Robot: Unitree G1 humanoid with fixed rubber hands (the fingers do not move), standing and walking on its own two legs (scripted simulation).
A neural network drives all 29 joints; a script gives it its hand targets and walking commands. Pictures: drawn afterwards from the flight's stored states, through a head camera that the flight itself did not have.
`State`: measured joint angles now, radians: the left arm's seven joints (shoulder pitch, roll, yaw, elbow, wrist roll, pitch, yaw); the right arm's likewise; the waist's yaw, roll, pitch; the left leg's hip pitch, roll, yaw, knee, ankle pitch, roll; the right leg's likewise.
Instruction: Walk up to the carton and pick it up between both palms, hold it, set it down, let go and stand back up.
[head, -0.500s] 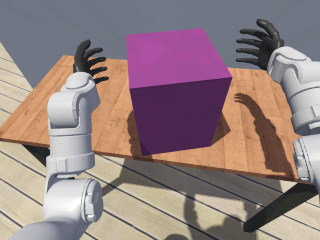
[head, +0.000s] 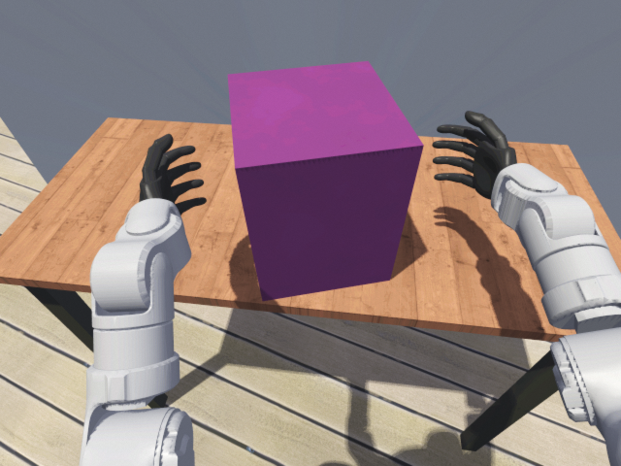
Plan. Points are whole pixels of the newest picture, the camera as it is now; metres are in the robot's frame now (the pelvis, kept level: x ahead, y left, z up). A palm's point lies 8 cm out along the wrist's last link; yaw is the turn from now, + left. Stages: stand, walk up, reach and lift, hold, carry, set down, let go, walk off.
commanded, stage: set down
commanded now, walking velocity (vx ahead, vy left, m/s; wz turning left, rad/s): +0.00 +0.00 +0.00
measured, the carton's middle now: (314, 184) +0.46 +0.07 +0.11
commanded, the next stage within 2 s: none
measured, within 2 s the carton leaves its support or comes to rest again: neither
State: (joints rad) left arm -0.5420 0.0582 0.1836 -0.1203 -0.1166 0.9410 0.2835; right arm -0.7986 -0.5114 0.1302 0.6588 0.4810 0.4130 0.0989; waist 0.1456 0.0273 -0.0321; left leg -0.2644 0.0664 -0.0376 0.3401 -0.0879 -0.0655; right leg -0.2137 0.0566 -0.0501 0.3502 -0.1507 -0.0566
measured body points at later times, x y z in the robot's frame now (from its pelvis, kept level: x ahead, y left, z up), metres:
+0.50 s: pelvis +0.01 +0.00 +0.00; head -0.01 -0.01 +0.45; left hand +0.30 +0.20 +0.15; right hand +0.37 -0.21 +0.13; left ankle +0.06 +0.16 -0.74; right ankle +0.02 -0.08 -0.74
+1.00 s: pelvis +0.02 +0.00 +0.00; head +0.00 +0.00 +0.45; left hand +0.26 +0.19 +0.11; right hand +0.29 -0.25 +0.08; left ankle +0.06 +0.16 -0.74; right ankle +0.02 -0.08 -0.74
